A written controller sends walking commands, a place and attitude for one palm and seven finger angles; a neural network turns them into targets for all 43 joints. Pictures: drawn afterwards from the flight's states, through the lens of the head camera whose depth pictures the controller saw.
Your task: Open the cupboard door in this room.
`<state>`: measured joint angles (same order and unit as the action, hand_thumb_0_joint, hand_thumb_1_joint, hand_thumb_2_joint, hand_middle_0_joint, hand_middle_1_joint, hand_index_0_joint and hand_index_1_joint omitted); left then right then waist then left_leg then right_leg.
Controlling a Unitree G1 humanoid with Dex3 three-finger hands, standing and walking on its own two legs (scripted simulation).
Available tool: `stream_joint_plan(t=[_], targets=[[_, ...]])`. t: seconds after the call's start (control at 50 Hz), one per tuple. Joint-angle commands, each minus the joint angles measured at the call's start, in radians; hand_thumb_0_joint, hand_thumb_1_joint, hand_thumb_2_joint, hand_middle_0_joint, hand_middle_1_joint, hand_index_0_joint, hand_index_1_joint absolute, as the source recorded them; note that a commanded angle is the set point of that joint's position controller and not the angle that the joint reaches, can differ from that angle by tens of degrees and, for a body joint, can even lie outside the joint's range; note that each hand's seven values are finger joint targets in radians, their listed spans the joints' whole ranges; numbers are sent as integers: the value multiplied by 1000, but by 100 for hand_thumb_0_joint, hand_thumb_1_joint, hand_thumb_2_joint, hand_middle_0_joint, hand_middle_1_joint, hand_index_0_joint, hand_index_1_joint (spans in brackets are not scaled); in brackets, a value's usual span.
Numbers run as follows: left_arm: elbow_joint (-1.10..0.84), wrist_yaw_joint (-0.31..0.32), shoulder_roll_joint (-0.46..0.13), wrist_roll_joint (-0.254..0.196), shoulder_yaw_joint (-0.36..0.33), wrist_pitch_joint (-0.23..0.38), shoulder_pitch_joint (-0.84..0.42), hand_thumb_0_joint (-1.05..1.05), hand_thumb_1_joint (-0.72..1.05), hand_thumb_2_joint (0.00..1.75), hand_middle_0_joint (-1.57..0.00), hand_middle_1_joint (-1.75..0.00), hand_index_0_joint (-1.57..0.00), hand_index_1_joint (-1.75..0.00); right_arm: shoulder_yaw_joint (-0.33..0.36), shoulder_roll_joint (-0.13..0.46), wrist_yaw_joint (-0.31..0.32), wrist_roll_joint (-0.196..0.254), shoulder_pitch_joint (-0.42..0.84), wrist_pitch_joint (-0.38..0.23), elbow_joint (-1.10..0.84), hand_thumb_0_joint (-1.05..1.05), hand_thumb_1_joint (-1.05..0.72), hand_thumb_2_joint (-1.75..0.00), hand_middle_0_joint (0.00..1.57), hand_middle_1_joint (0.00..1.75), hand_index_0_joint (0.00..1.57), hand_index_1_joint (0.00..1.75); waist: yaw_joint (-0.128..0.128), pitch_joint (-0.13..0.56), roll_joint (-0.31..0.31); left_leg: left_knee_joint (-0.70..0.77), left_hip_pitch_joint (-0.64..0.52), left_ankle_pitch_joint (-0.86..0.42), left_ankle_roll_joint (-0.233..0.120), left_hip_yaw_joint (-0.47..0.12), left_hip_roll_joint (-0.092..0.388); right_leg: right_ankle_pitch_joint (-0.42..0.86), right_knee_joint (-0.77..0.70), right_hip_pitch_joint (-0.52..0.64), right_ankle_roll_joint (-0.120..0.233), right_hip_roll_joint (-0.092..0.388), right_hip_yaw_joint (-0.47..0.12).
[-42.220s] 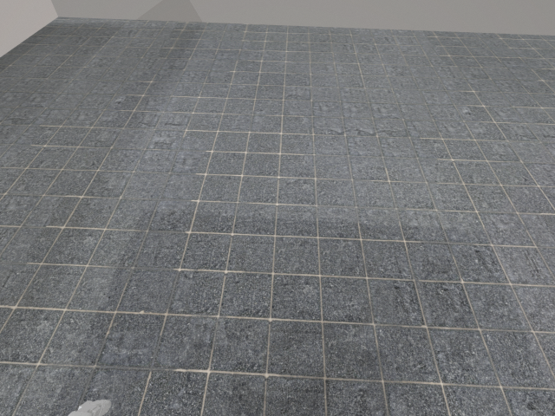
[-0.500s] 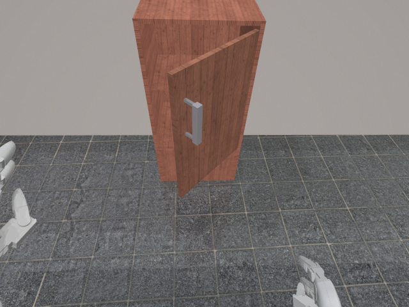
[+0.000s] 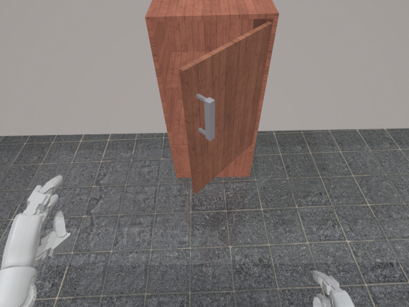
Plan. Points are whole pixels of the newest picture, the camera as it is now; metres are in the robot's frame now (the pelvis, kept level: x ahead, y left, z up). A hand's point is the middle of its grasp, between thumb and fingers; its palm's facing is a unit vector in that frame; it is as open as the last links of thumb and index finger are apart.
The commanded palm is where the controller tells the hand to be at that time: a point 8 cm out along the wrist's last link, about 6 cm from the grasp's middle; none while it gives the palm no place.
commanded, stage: let the arm hang, fingers relaxed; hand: left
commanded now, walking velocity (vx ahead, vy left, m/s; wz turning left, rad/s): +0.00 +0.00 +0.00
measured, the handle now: (205, 117) +0.65 +0.05 -0.03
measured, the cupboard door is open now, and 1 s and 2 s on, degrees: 46 46 46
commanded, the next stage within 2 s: look to check the result in 1.02 s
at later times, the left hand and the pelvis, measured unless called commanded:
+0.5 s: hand out of the picture -0.05 +0.17 -0.17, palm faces +0.01 -0.97 -0.24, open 7.3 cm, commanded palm none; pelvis +0.00 -0.02 +0.00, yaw +0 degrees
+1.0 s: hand out of the picture +0.03 +0.15 -0.17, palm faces +0.02 -0.98 -0.21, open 7.3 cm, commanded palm none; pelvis +0.01 -0.02 +0.01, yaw +0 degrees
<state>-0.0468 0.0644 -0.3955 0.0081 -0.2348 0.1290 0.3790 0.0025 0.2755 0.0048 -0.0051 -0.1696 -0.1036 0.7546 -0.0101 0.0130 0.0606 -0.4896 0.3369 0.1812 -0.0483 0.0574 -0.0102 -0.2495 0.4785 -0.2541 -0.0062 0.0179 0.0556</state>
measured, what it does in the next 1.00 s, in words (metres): stands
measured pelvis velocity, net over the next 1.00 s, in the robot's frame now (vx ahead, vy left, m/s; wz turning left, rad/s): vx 0.01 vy -0.02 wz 0.00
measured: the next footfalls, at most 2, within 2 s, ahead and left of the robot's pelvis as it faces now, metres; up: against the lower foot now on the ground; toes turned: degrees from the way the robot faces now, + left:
none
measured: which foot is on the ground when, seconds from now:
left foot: down 0.00-1.00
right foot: down 0.00-1.00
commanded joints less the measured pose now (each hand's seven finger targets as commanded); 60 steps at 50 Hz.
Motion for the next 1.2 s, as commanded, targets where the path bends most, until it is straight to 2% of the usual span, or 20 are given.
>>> stream_joint_plan(t=[0.0, 0.02, 0.04, 0.08, 0.12, 0.16, 0.2, 0.24, 0.36, 0.46, 0.52, 0.6, 0.78, 0.9, 0.96, 1.04, 1.14, 1.18], targets=[[424, -63, -16, 32, 136, -110, -35, 0, 90, 90, -20, -30, -20, -30, 48, 183, -7, -13, 32, 37, -3, 0, -90, -90, 20, 30, 20, 30, 12, 71, -205, 66, -28, -94, -19, -178, 147, 5, -19, 15, 52, 55, -87], [490, -63, -32, 31, 141, -110, -71, 0, 90, 90, -20, -30, -20, -30, 47, 185, -9, -15, 32, 48, 16, 0, -90, -90, 20, 30, 20, 30, 16, 58, -239, 57, -44, -73, -13, -169, 130, 9, -41, -3, 61, 74, -108], [557, -61, -36, 30, 149, -113, -103, 0, 90, 90, -20, -30, -20, -30, 44, 178, -10, -17, 33, 59, 37, 0, -90, -90, 20, 30, 20, 30, 21, 47, -243, 57, -63, -65, -9, -162, 120, 5, -59, -18, 67, 86, -121], [687, -55, -29, 23, 174, -120, -142, 0, 90, 90, -20, -30, -20, -30, 32, 150, -11, -22, 37, 80, 78, 0, -90, -90, 20, 30, 20, 30, 25, 9, -137, 77, -77, -53, 3, -146, 108, -12, -82, -29, 68, 96, -134], [805, -50, -15, 17, 192, -122, -148, 0, 90, 90, -20, -30, -20, -30, 20, 126, -8, -24, 32, 90, 123, 0, -90, -90, 20, 30, 20, 30, 21, 1, -31, 118, -84, -23, 9, -145, 109, -20, -91, -5, 61, 86, -135], [899, -47, -15, 13, 199, -118, -128, 0, 90, 90, -20, -30, -20, -30, 17, 116, -3, -19, 17, 94, 161, 0, -90, -90, 20, 30, 20, 30, 14, 19, -13, 123, -102, -19, 14, -138, 106, -5, -114, 32, 59, 89, -135], [979, -46, 13, 7, 206, -115, -119, 0, 90, 90, -20, -30, -20, -30, 11, 83, 4, -17, -11, 96, 207, 0, -90, -90, 20, 30, 20, 30, 19, 18, 8, 126, -122, -12, 21, -126, 101, -5, -138, 36, 61, 95, -138], [1039, -45, 31, 4, 202, -113, -100, 0, 90, 90, -20, -30, -20, -30, 14, 69, 11, -17, -31, 99, 244, 0, -90, -90, 20, 30, 20, 30, 19, 12, 68, 129, -139, -2, 21, -122, 103, 0, -157, 37, 67, 95, -136], [1139, -42, 60, 1, 208, -114, -73, 0, 90, 90, -20, -30, -20, -30, 21, 54, 23, -12, -99, 108, 311, 0, -90, -90, 20, 30, 20, 30, 23, -50, -29, 137, -142, 21, 17, -125, 110, -42, -197, 13, 71, 91, -113], [1170, -37, 81, 1, 211, -119, -57, 0, 90, 90, -20, -30, -20, -30, 21, 26, 26, -13, -140, 114, 339, 0, -90, -90, 20, 30, 20, 30, 23, -75, -70, 141, -134, 47, 16, -118, 109, -92, -206, -1, 68, 90, -102], [1177, -35, 96, 1, 212, -123, -52, 0, 90, 90, -20, -30, -20, -30, 19, 4, 26, -16, -154, 115, 351, 0, -90, -90, 20, 30, 20, 30, 23, -87, -62, 149, -125, 51, 15, -119, 108, -94, -197, -6, 67, 91, -102], [1178, -32, 109, 2, 212, -124, -53, 0, 90, 90, -20, -30, -20, -30, 15, -17, 25, -18, -162, 115, 361, 0, -90, -90, 20, 30, 20, 30, 21, -103, -88, 156, -114, 49, 16, -118, 107, -90, -189, -6, 62, 88, -95], [1168, -28, 132, 2, 209, -121, -63, 0, 90, 90, -20, -30, -20, -30, 11, -45, 25, -18, -151, 106, 369, 0, -90, -90, 20, 30, 20, 30, 16, -111, -67, 167, -116, -1, 20, -116, 108, -24, -173, 13, 54, 88, -88], [1165, -28, 135, 0, 207, -115, -61, 0, 90, 90, -20, -30, -20, -30, 10, -48, 28, -17, -150, 100, 368, 0, -90, -90, 20, 30, 20, 30, 14, -75, -42, 157, -137, -68, 20, -110, 108, 41, -173, 53, 53, 91, -91], [1165, -27, 130, 0, 206, -112, -61, 0, 90, 90, -20, -30, -20, -30, 14, -38, 30, -15, -147, 100, 366, 0, -90, -90, 20, 30, 20, 30, 13, -72, -63, 150, -152, -89, 19, -111, 110, 57, -179, 56, 53, 92, -88], [1169, -28, 132, -1, 208, -112, -63, 0, 90, 90, -20, -30, -20, -30, 14, -36, 30, -16, -141, 100, 370, 0, -90, -90, 20, 30, 20, 30, 19, -83, -48, 154, -163, -88, 21, -108, 110, 61, -185, 48, 52, 92, -90], [1175, -28, 131, -1, 208, -110, -59, 0, 90, 90, -20, -30, -20, -30, 13, -28, 33, -14, -137, 97, 370, 0, -90, -90, 20, 30, 20, 30, 18, -64, -43, 154, -180, -116, 19, -111, 115, 88, -182, 66, 52, 91, -89], [1177, -28, 127, 0, 207, -109, -61, 0, 90, 90, -20, -30, -20, -30, 17, -24, 33, -13, -129, 97, 367, 0, -90, -90, 20, 30, 20, 30, 19, -74, -58, 156, -185, -117, 17, -111, 117, 91, -185, 59, 52, 92, -85]])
